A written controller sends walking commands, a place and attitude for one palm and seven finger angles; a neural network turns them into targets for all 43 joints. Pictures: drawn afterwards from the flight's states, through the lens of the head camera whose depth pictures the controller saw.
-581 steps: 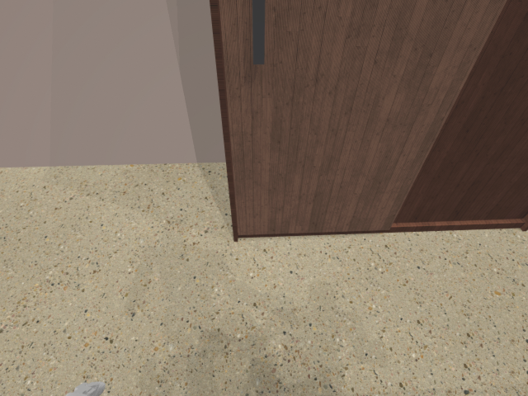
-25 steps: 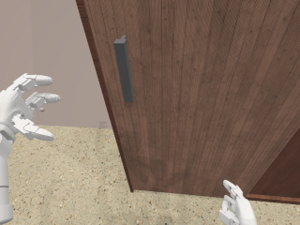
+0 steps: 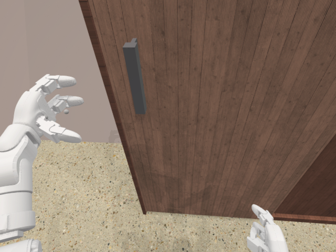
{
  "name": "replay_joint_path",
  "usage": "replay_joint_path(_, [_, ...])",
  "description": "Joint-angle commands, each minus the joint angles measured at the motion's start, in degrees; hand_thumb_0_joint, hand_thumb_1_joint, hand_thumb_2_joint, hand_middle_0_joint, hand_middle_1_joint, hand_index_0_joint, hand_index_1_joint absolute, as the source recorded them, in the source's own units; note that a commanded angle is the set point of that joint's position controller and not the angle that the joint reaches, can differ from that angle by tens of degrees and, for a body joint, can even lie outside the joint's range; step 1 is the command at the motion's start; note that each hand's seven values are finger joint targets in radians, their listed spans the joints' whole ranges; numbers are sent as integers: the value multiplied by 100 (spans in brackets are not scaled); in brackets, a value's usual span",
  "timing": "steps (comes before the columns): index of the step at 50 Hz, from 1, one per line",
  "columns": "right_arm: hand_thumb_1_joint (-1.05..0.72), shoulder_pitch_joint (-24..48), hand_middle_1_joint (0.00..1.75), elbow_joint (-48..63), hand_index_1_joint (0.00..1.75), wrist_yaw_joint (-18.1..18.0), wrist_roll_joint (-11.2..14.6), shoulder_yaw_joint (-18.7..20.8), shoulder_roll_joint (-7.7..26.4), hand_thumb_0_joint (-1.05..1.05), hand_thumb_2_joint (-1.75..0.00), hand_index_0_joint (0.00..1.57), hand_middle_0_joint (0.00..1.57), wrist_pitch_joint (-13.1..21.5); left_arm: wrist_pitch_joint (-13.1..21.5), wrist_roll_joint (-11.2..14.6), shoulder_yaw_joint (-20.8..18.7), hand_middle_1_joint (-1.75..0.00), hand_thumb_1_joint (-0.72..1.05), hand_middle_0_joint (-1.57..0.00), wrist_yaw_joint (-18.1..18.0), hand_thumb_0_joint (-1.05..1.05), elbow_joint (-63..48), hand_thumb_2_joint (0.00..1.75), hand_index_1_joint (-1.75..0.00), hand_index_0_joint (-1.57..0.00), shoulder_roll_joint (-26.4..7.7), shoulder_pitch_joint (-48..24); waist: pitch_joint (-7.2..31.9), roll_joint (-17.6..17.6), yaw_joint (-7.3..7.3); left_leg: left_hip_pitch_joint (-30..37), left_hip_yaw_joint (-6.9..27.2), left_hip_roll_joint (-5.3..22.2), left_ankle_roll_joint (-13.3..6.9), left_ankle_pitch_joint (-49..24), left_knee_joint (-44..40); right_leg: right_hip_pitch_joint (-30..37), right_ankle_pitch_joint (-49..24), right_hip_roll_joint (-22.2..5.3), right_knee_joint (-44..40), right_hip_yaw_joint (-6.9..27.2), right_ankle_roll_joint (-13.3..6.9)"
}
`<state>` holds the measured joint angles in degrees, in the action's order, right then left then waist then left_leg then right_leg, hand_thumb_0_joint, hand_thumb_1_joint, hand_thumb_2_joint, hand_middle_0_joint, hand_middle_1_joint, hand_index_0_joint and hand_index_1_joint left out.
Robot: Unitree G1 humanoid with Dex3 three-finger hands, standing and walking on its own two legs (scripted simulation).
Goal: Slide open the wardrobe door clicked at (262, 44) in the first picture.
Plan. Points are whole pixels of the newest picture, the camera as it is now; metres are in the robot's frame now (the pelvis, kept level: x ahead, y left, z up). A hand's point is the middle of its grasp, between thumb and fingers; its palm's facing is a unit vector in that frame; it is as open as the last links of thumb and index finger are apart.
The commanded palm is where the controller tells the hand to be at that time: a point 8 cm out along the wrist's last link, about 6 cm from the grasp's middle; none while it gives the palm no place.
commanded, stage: move the hooked fingers beside the handle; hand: left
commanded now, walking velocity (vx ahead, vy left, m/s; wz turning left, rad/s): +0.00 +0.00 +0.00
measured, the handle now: (138, 77) +0.49 +0.14 +0.20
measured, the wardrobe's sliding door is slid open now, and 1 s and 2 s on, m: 0.00 0.00 0.00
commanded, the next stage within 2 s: feel for the door with the fingertips in 1.84 s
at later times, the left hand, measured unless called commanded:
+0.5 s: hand (86, 100) +0.37 +0.23 +0.21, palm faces +0.05 -1.00 -0.03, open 14.0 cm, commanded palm +0.34 +0.27 +0.21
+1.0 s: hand (105, 91) +0.41 +0.20 +0.21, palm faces +0.04 -1.00 -0.01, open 14.0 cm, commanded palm +0.39 +0.25 +0.20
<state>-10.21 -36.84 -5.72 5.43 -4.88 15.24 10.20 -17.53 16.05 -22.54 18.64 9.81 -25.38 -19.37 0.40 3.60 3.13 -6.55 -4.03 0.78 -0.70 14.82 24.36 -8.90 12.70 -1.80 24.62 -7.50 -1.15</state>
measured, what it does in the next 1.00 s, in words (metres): stands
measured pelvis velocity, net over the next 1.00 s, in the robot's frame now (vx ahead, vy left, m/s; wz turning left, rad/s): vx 0.00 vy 0.00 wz -0.02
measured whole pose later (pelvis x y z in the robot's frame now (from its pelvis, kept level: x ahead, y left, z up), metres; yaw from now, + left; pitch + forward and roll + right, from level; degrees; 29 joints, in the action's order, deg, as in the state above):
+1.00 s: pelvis +0.00 +0.00 +0.00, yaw -1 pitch -1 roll +0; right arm -13.4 -38.8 -5.2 5.1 -3.4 15.4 6.4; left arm -11.6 12.4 -16.5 11.2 29.7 -21.5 -35.9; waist 1.2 2.9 0.1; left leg -8.5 -5.0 0.8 -0.9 14.4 23.4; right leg -11.5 12.0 -1.6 24.0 -6.4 -1.1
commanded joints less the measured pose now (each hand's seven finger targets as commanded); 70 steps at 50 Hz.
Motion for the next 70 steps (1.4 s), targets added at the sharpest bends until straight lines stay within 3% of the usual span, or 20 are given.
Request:
replay_joint_path(1, [-90, 803, 30, 968, 30, -44, 8, 264, 645, 0, -90, 20, 20, 351, 471, 44, -444, -120, -50, -30, -48, 0, -1194, 30, -120, -30, -1548, -2399, 1341, 165, -47, 341, 451, -34, -80, -1286, -284, 317, -1272, 6, -279, 442, -43])
replay_joint_path(5, [-90, 729, 30, 919, 30, -34, 12, 279, 665, 0, -90, 20, 20, 317, 530, 70, -428, -120, -50, -30, -67, 0, -887, 30, -120, -30, -1481, -2352, 1301, -250, -80, 263, 446, -11, -101, -1344, -276, 338, -1391, 26, -280, 435, -22])
replay_joint_path(11, [-90, 695, 30, 945, 30, -29, 10, 289, 661, 0, -90, 20, 20, 275, 565, -11, -276, -120, -50, -30, -151, 0, -883, 30, -120, -30, -1396, -2724, 1418, 66, -96, 320, 444, -17, -70, -1475, -277, 338, -1479, 10, -224, 431, -53])
replay_joint_path(16, [-90, 609, 30, 882, 30, -37, -5, 315, 699, 0, -90, 20, 20, 229, 619, -46, -358, -120, -50, -30, -255, 0, -625, 30, -120, -30, -1521, -2929, 1466, -84, -111, 276, 438, -5, -88, -1423, -279, 347, -1465, 7, -238, 452, -47])
replay_joint_path(20, [-90, 607, 30, 898, 30, -12, 2, 302, 660, 0, -90, 20, 20, 199, 642, -86, -57, -120, -50, -30, -299, 0, -587, 30, -120, -30, -1190, -3040, 1458, 15, -142, 318, 426, 8, -76, -1595, -269, 337, -1611, 5, -212, 451, -68])
replay_joint_path(24, [-90, 525, 30, 828, 30, -21, -4, 324, 702, 0, -90, 20, 20, 132, 647, -115, -112, -120, -50, -30, -389, 0, -249, 30, -120, -30, -1301, -3148, 1362, -326, -153, 208, 432, 26, -107, -1419, -284, 293, -1443, 12, -269, 462, -51])
replay_joint_path(25, [-90, 559, 30, 862, 30, -16, 0, 329, 681, 0, -90, 20, 20, 135, 671, -122, -50, -120, -50, -30, -394, 0, -382, 30, -120, -30, -1231, -3291, 1485, -79, -168, 278, 415, 14, -102, -1433, -291, 303, -1470, -3, -255, 486, -56])
replay_joint_path(28, [-90, 501, 30, 834, 30, -12, -1, 333, 665, 0, -90, 20, 20, 108, 706, -146, -31, -120, -50, -30, -459, 0, -218, 30, -120, -30, -1188, -3381, 1487, -42, -190, 274, 403, 17, -83, -1514, -274, 310, -1561, -2, -233, 476, -65])
replay_joint_path(34, [-90, 370, 30, 761, 30, -15, -16, 361, 727, 0, -90, 20, 20, 34, 773, -206, -160, -120, -50, -30, -527, 0, 255, 30, -120, -30, -1418, -3454, 1506, -228, -184, 163, 393, 43, -101, -1415, -290, 343, -1485, -9, -276, 513, -61])
replay_joint_path(37, [-90, 357, 30, 759, 30, -17, 1, 352, 685, 0, -90, 20, 20, 48, 875, -220, 299, -120, -50, -30, -520, 0, 139, 30, -120, -30, -963, -3966, 1534, 14, -313, 307, 424, 41, -91, -1533, -285, 236, -1570, -5, -242, 493, -81])
replay_joint_path(39, [-90, 305, 30, 739, 30, -15, -17, 383, 720, 0, -90, 20, 20, 44, 953, -239, 167, -120, -50, -30, -567, 0, 125, 30, -120, -30, -1137, -3954, 1703, -75, -266, 374, 427, 65, -90, -1678, -257, 330, -1643, 3, -225, 489, -89])
replay_joint_path(42, [-90, 231, 30, 651, 30, -19, -6, 382, 713, 0, -90, 20, 20, 26, 959, -215, 351, -120, -50, -30, -609, 0, 444, 30, -120, -30, -873, -4177, 1537, -191, -350, 325, 453, 62, -79, -1548, -288, 170, -1532, 25, -245, 468, -80])
replay_joint_path(49, [-90, 132, 30, 630, 30, 20, -42, 418, 755, 0, -90, 20, 20, -92, 1069, -372, -11, -120, -50, -30, -866, 0, 812, 30, -120, -30, -1312, -4177, 1664, -337, -220, 119, 387, 73, -106, -1550, -327, 432, -1592, 0, -245, 529, -74])
replay_joint_path(55, [-90, 29, 30, 642, 30, 22, -27, 426, 738, 0, -90, 20, 20, -114, 1245, -382, 216, -120, -50, -30, -795, 0, 1053, 30, -120, -30, -1042, -4367, 1680, -248, -309, 173, 323, 67, -131, -1550, -336, 419, -1699, 17, -258, 563, -67])
replay_joint_path(59, [-90, -62, 30, 625, 30, 16, -32, 452, 802, 0, -90, 20, 20, -138, 1265, -406, -124, -120, -50, -30, -753, 0, 1333, 30, -120, -30, -1473, -4211, 1629, -382, -255, 15, 307, 73, -151, -1428, -357, 486, -1630, 7, -286, 582, -64])
replay_joint_path(62, [-90, -69, 30, 686, 30, 20, -11, 447, 771, 0, -90, 20, 20, -135, 1330, -406, 16, -120, -50, -30, -668, 0, 1060, 30, -120, -30, -1379, -4409, 1734, -110, -315, 80, 277, 49, -155, -1503, -333, 504, -1766, 9, -264, 603, -69])
replay_joint_path(63, [-90, -63, 30, 670, 30, 13, -4, 447, 756, 0, -90, 20, 20, -117, 1343, -384, 206, -120, -50, -30, -632, 0, 1067, 30, -120, -30, -1164, -4507, 1666, -129, -386, 138, 276, 58, -161, -1488, -319, 404, -1751, 21, -279, 596, -63])
replay_joint_path(67, [-90, -89, 30, 658, 30, 1, -7, 470, 772, 0, -90, 20, 20, -70, 1381, -280, 112, -120, -50, -30, -561, 0, 928, 30, -120, -30, -1207, -4546, 1825, -168, -375, 250, 282, 51, -172, -1533, -280, 434, -1810, 36, -283, 597, -59])
replay_joint_path(69, [-90, -124, 30, 625, 30, 2, -2, 467, 816, 0, -90, 20, 20, -105, 1315, -310, 33, -120, -50, -30, -566, 0, 1196, 30, -120, -30, -1342, -4295, 1683, -235, -329, 147, 289, 67, -161, -1454, -314, 393, -1674, 34, -306, 574, -60])
replay_joint_path(70, [-90, -91, 30, 611, 30, -1, 19, 445, 795, 0, -90, 20, 20, -105, 1271, -300, 212, -120, -50, -30, -551, 0, 1305, 30, -120, -30, -1131, -4374, 1448, -188, -407, 79, 269, 52, -172, -1300, -327, 237, -1551, 41, -344, 585, -49])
